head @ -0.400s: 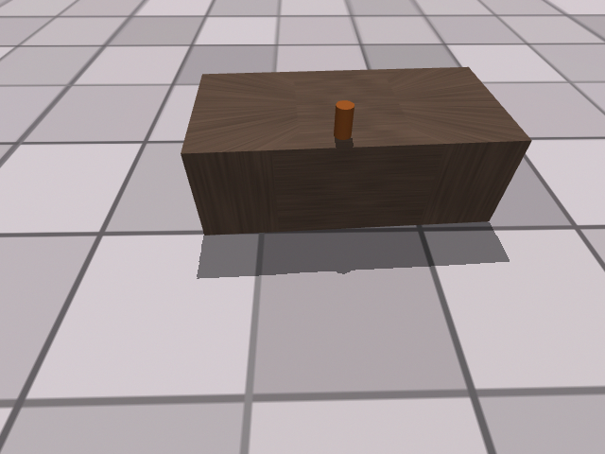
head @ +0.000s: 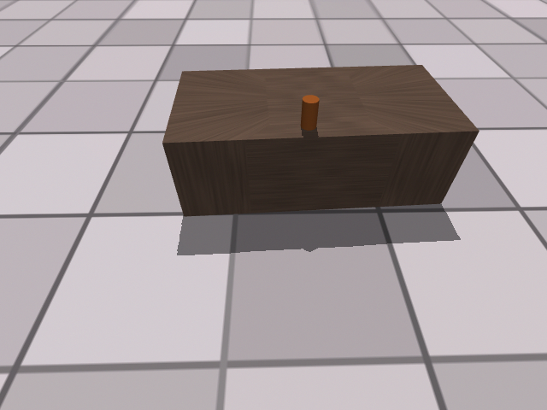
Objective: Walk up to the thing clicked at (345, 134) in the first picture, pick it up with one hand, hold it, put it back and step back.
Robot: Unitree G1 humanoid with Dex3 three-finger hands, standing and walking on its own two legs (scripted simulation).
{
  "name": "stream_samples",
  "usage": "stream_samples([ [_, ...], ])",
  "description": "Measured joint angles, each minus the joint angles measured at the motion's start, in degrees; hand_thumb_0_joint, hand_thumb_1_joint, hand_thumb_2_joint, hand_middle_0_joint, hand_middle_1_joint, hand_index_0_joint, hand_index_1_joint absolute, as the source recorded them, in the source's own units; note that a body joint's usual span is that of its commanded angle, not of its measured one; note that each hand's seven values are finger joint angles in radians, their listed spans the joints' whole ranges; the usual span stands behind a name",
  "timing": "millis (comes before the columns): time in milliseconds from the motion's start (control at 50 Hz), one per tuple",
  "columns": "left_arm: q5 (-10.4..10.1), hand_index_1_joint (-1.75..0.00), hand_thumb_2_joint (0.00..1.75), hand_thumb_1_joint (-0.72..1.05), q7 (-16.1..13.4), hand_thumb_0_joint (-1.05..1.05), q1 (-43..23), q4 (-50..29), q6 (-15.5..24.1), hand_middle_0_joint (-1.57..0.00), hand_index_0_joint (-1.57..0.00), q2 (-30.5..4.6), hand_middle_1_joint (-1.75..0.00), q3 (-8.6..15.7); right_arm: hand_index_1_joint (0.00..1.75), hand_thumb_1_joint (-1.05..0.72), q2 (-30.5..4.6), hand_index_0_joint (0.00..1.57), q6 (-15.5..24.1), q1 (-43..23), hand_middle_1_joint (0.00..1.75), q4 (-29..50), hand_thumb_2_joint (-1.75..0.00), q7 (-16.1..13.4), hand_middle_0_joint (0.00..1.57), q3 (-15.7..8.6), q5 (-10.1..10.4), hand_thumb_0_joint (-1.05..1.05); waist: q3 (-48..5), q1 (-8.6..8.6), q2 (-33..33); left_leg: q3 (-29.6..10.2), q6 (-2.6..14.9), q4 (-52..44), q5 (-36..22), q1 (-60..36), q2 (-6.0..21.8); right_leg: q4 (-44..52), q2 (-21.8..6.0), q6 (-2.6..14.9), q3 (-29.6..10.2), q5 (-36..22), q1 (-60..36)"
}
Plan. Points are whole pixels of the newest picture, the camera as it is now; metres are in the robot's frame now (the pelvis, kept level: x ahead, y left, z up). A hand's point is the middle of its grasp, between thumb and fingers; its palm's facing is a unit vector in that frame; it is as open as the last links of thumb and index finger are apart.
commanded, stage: stand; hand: right
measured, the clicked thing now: (309, 113) +1.30 -0.14 -0.27
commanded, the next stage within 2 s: walk up in 0.72 s
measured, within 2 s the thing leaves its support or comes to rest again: neither
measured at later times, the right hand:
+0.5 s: hand out of the picture +0.07 -0.25 -0.16, palm faces -0.03 +0.94 -0.34, open 7.4 cm
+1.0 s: hand out of the picture +0.09 -0.32 -0.17, palm faces -0.03 +0.93 -0.37, open 7.4 cm
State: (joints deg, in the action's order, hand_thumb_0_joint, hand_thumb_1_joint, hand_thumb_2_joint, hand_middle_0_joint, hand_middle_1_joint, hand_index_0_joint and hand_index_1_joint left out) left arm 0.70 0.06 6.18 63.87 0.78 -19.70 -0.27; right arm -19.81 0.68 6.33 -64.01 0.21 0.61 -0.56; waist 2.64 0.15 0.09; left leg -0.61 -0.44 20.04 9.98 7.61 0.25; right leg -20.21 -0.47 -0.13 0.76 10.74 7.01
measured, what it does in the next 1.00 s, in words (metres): steps on the spot: right foot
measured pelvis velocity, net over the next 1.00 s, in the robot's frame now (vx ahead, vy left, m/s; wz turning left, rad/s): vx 0.05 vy -0.04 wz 0.02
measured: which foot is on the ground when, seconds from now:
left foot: down 0.00-0.98, up 1.00-1.00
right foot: down 0.00-0.80, up 0.82-0.94, down 0.96-1.00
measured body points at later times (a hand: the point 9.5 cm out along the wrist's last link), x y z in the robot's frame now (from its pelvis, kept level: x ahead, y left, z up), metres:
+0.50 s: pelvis +0.00 +0.00 +0.00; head +0.01 +0.00 +0.45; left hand +0.07 +0.30 -0.13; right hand +0.07 -0.30 -0.13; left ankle +0.01 +0.12 -0.75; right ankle +0.00 -0.12 -0.75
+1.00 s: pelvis +0.05 -0.04 -0.02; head +0.05 -0.05 +0.43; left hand +0.11 +0.31 -0.12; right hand +0.09 -0.37 -0.14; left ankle +0.01 +0.12 -0.74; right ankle +0.07 -0.15 -0.75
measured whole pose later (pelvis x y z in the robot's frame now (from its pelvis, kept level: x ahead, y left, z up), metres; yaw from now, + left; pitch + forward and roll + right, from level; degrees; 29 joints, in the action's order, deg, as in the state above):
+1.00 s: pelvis +0.05 -0.04 -0.02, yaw +1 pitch -2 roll +0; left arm 2.8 4.2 12.6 56.3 2.9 -24.9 6.1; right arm -23.8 0.8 15.4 -57.5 2.6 -5.2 -2.6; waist 2.3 -0.3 1.0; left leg -3.8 1.9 36.7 25.0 11.3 1.8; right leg -32.5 -1.4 1.1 3.2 15.5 14.6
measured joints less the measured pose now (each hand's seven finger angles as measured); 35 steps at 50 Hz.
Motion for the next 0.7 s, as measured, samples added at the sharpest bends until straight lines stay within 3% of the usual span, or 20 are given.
stream_samples([
  [700, -0.01, -0.30, 0.89, 0.90, 0.06, 0.00, 1.34, 0.34, -0.09, -0.20, -0.20, -0.20, -0.30, 0.07, 0.30, -0.90, -0.06, 0.21, -0.12, 0.72, 0.29, -0.22, -0.90, 0.11, 0.21, -0.02, -0.05, 0.01, 0.07, -0.12, -0.14, -0.17, 0.15, -0.67, -0.16, -0.26, -0.19, 0.91, -0.19, -0.14, 0.18, -0.19, -0.46],
])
